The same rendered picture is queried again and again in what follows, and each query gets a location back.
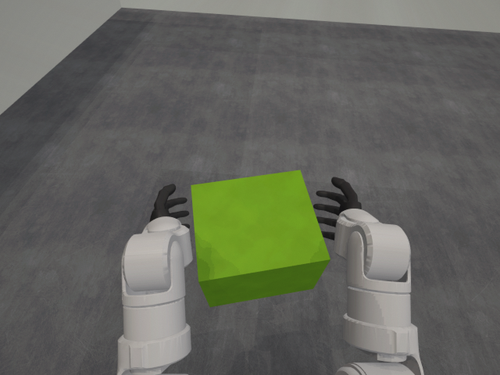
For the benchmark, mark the robot left forearm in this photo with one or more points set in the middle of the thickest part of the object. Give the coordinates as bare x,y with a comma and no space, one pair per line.
155,332

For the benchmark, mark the left robot hand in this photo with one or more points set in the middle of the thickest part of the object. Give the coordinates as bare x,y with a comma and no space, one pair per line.
162,205

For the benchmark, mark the right robot hand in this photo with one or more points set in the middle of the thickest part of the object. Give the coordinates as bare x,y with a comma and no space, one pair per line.
347,201

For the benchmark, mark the robot right forearm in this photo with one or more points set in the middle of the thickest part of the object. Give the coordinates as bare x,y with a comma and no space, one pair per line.
378,318

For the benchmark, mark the carton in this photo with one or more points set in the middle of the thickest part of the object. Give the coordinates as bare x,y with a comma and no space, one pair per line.
256,237

